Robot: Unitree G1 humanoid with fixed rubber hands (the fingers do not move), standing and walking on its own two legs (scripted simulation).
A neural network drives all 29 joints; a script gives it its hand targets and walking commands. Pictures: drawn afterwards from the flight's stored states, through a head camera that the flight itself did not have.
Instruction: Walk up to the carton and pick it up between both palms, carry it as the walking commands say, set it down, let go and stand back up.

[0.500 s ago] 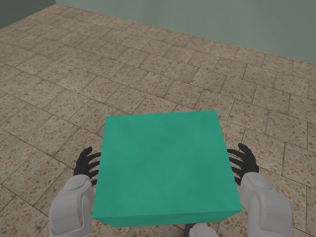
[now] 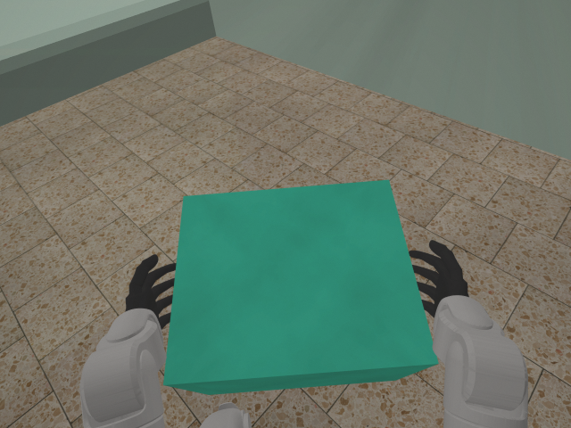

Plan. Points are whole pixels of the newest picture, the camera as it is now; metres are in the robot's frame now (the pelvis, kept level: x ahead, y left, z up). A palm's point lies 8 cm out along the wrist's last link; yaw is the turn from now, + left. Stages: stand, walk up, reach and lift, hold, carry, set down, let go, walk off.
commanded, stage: carry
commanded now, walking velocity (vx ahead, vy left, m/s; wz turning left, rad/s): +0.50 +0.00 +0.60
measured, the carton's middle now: (294, 292) +0.33 +0.00 +0.01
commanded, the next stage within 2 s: none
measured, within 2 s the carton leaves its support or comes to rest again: neither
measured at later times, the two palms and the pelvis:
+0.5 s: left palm (152, 192) +0.53 +0.26 +0.05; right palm (340, 144) +0.62 -0.10 +0.06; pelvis +0.32 +0.02 +0.00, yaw +8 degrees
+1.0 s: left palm (189, 145) +0.69 +0.23 +0.03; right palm (349, 111) +0.77 -0.13 +0.05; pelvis +0.47 -0.01 -0.02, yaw +14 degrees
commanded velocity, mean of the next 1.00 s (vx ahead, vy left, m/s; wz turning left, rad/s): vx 0.05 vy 0.00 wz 0.06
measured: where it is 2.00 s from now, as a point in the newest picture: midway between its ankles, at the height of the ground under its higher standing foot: (300, 362)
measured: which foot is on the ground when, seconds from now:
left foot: up 0.00-0.12, down 0.14-0.62, up 0.64-0.86, down 0.88-1.00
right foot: down 0.00-0.18, up 0.20-0.58, down 0.60-1.00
